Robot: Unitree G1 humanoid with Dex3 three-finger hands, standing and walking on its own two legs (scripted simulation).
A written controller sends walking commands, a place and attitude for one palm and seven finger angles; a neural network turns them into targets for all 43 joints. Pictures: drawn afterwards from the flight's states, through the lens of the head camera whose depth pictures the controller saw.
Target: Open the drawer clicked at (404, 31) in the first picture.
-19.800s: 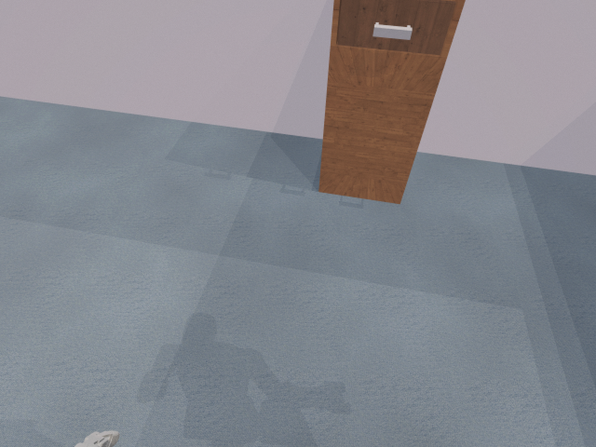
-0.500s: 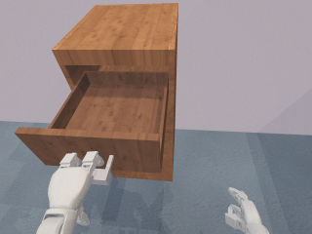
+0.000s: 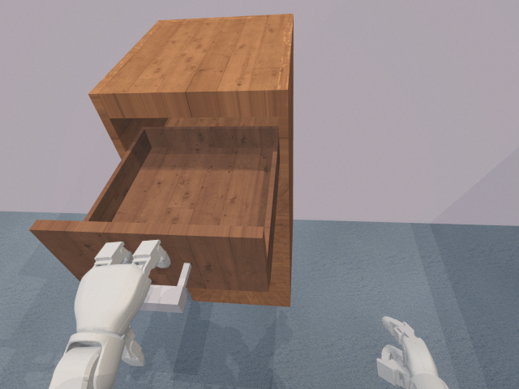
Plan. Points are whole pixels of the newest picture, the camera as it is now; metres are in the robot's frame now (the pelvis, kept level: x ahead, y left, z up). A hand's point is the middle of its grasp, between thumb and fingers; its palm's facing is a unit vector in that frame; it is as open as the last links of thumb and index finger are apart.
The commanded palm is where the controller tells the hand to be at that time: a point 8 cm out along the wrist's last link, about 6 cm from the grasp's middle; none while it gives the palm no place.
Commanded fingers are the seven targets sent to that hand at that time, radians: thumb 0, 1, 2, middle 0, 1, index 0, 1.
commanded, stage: lift the hand off the handle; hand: left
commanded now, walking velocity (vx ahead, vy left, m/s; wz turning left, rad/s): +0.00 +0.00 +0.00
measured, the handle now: (150, 282) +0.25 +0.22 +0.04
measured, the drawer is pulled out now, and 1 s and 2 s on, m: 0.30 0.30 0.30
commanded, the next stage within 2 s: draw the hand back to the body in 1.00 s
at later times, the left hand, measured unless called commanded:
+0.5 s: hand (121, 276) +0.21 +0.21 +0.13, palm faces +0.16 -0.11 -0.98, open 13.8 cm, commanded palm +0.17 +0.20 +0.19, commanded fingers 0.00 -0.50 0.30 -0.30 -1.20 -0.30 -1.20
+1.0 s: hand (104, 241) +0.22 +0.21 +0.19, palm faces +0.20 -0.08 -0.98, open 13.8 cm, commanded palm +0.18 +0.21 +0.25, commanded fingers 0.00 -0.50 0.30 -0.30 -1.20 -0.30 -1.20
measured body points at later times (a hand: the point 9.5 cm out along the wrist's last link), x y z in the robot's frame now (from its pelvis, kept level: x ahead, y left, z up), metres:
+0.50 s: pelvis +0.00 +0.00 +0.01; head -0.02 -0.05 +0.46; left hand +0.20 +0.21 +0.19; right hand +0.25 -0.17 -0.07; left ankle +0.00 +0.12 -0.72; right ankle +0.01 -0.10 -0.72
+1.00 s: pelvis -0.01 +0.00 +0.02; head -0.04 -0.06 +0.46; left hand +0.21 +0.21 +0.25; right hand +0.23 -0.18 -0.07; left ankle +0.00 +0.12 -0.72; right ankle +0.01 -0.10 -0.72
